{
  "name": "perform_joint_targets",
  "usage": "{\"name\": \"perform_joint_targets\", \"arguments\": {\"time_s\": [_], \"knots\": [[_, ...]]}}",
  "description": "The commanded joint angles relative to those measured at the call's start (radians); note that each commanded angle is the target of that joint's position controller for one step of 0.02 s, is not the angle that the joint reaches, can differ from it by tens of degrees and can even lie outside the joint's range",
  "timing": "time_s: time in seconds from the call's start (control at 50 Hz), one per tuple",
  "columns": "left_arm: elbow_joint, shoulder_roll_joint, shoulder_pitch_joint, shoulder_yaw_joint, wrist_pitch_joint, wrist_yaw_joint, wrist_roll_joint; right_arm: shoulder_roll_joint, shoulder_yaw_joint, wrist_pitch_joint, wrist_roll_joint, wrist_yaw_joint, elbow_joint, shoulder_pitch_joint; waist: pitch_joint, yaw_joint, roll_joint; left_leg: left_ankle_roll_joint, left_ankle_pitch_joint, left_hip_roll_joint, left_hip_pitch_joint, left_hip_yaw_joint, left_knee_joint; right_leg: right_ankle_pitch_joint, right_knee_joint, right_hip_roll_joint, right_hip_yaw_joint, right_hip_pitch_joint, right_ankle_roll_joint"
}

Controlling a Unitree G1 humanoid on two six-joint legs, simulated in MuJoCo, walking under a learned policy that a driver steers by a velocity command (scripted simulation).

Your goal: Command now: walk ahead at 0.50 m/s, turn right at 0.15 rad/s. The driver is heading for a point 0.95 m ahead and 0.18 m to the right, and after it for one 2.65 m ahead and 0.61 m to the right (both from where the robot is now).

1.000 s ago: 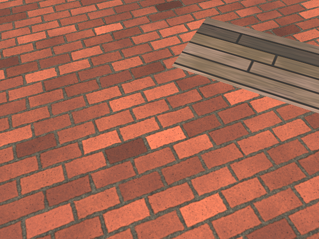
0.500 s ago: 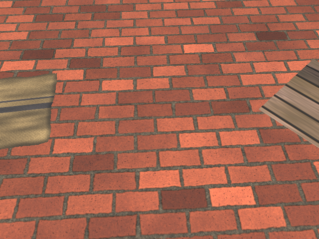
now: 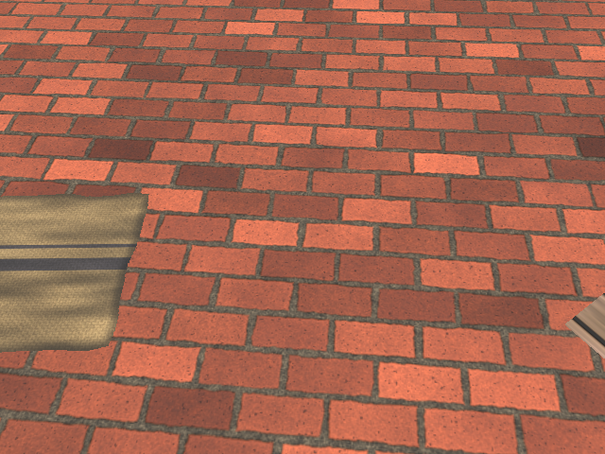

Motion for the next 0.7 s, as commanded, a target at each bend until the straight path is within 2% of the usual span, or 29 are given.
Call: {"name": "perform_joint_targets", "arguments": {"time_s": [0.02,0.06,0.1,0.18,0.24,0.28,0.32,0.34,0.36,0.38,0.4,0.42,0.44,0.46,0.48,0.5,0.52,0.54,0.56,0.64,0.7], "knots": [[-0.003,0.098,0.084,0.023,-0.02,-0.002,-0.013,-0.063,-0.003,-0.001,-0.017,0.013,-0.076,0.015,-0.053,-0.001,-0.128,-0.031,0.052,0.096,-0.215,-0.007,-0.027,0.176,-0.254,-0.232,0.367,0.217,-0.153],[0.023,0.109,0.134,0.031,-0.027,-0.001,-0.021,-0.048,0.006,0.006,-0.017,0.014,-0.087,-0.01,-0.058,-0.001,-0.116,-0.059,0.039,0.104,-0.229,0.012,-0.081,0.267,-0.261,-0.222,0.333,0.214,-0.177],[0.033,0.123,0.162,0.037,-0.022,0.005,-0.021,-0.04,0.015,0.009,-0.015,0.015,-0.113,-0.088,-0.033,0.013,-0.105,-0.084,0.074,0.116,-0.264,0.033,-0.166,0.219,-0.292,-0.21,0.319,0.191,-0.186],[0.05,0.129,0.222,0.047,-0.011,0.007,-0.022,-0.02,0.034,0.009,-0.005,0.017,-0.173,-0.268,0.0,0.062,-0.105,-0.113,0.221,0.114,-0.27,0.049,-0.377,0.172,-0.307,-0.181,0.309,0.173,-0.16],[0.055,0.138,0.265,0.054,-0.006,0.008,-0.015,-0.023,0.039,0.002,0.007,0.015,-0.202,-0.349,-0.01,0.092,-0.102,-0.116,0.267,0.092,-0.245,0.049,-0.467,0.235,-0.26,-0.183,0.325,0.207,-0.15],[0.053,0.142,0.273,0.058,-0.002,0.011,-0.009,-0.028,0.039,-0.006,0.013,0.011,-0.218,-0.375,-0.016,0.096,-0.107,-0.108,0.253,0.076,-0.211,0.043,-0.511,0.29,-0.214,-0.191,0.349,0.226,-0.139],[0.039,0.153,0.241,0.065,0.003,0.016,-0.006,-0.044,0.034,-0.015,0.015,0.005,-0.216,-0.334,-0.026,0.065,-0.114,-0.092,0.208,0.061,-0.106,0.03,-0.579,0.298,-0.163,-0.194,0.38,0.206,-0.113],[0.031,0.161,0.217,0.068,0.005,0.017,-0.006,-0.056,0.028,-0.02,0.016,0.001,-0.201,-0.278,-0.039,0.036,-0.113,-0.08,0.188,0.047,-0.012,0.032,-0.624,0.3,-0.122,-0.186,0.393,0.18,-0.097],[0.024,0.161,0.196,0.069,0.002,0.015,-0.011,-0.074,0.018,-0.029,0.012,-0.009,-0.172,-0.185,-0.075,-0.012,-0.081,-0.061,0.198,0.041,0.134,0.033,-0.695,0.312,-0.023,-0.145,0.377,0.14,-0.075],[0.01,0.131,0.189,0.062,-0.007,0.008,-0.022,-0.134,-0.001,-0.043,-0.003,-0.025,-0.153,-0.069,-0.16,-0.061,0.001,-0.02,0.132,0.162,0.32,-0.081,-0.737,0.229,0.172,-0.081,0.319,0.061,-0.046],[-0.026,0.042,0.213,0.041,-0.013,0.007,-0.045,-0.217,-0.021,-0.038,-0.024,-0.041,-0.155,0.053,-0.292,-0.091,0.154,0.044,-0.056,0.425,0.556,-0.373,-0.79,-0.125,0.442,0.014,0.18,-0.128,-0.012],[-0.048,0.072,0.269,0.045,-0.002,0.011,-0.032,-0.245,-0.036,-0.016,-0.011,-0.041,-0.142,0.036,-0.289,-0.037,0.27,0.133,-0.173,0.533,0.539,-0.694,-0.885,-0.415,0.597,0.06,0.092,-0.314,-0.009],[-0.015,0.112,0.252,0.052,0.016,0.014,-0.006,-0.148,-0.019,-0.008,-0.004,-0.035,-0.157,-0.024,-0.161,-0.01,0.109,0.138,-0.248,0.498,0.422,-0.614,-0.882,-0.345,0.683,-0.031,0.11,-0.353,-0.015],[-0.013,0.102,0.189,0.051,0.02,0.001,0.003,-0.074,-0.002,-0.012,0.004,-0.028,-0.164,-0.072,-0.069,-0.008,0.028,0.12,-0.166,0.433,0.316,-0.464,-0.902,-0.266,0.678,-0.057,0.106,-0.343,-0.009],[-0.018,0.08,0.164,0.049,0.025,-0.009,0.004,-0.049,0.005,-0.017,0.003,-0.025,-0.161,-0.095,-0.028,0.009,0.039,0.096,-0.024,0.387,0.245,-0.336,-0.93,-0.22,0.647,-0.083,0.097,-0.315,0.001],[-0.026,0.079,0.145,0.051,0.035,-0.017,0.015,-0.041,0.008,-0.026,0.005,-0.027,-0.15,-0.086,-0.012,0.018,0.074,0.082,0.08,0.356,0.212,-0.249,-0.942,-0.2,0.629,-0.101,0.088,-0.301,0.01],[-0.021,0.072,0.141,0.05,0.046,-0.025,0.02,-0.035,0.008,-0.033,0.009,-0.026,-0.138,-0.076,-0.008,0.023,0.071,0.061,0.179,0.314,0.196,-0.17,-0.953,-0.166,0.641,-0.101,0.077,-0.286,0.015],[-0.036,0.066,0.14,0.049,0.052,-0.031,0.018,-0.053,0.003,-0.043,0.013,-0.023,-0.13,-0.06,-0.033,0.032,0.099,0.074,0.263,0.331,0.203,-0.143,-0.948,-0.145,0.643,-0.101,0.071,-0.285,0.021],[-0.049,0.068,0.11,0.048,0.057,-0.035,0.017,-0.055,0.0,-0.051,0.019,-0.02,-0.122,-0.045,-0.034,0.032,0.084,0.081,0.328,0.334,0.214,-0.112,-0.955,-0.121,0.645,-0.109,0.072,-0.309,0.027],[-0.1,0.057,-0.023,0.04,0.063,-0.051,0.018,-0.064,-0.009,-0.053,0.02,-0.018,-0.09,0.004,-0.009,0.017,0.053,0.092,0.434,0.329,0.253,0.017,-0.979,-0.011,0.574,-0.123,0.057,-0.408,0.05],[-0.135,0.036,-0.119,0.025,0.06,-0.063,0.013,-0.069,-0.012,-0.049,0.018,-0.015,-0.071,0.023,0.011,0.001,0.058,0.073,0.462,0.3,0.247,0.116,-0.978,0.098,0.407,-0.122,0.013,-0.37,0.048]]}}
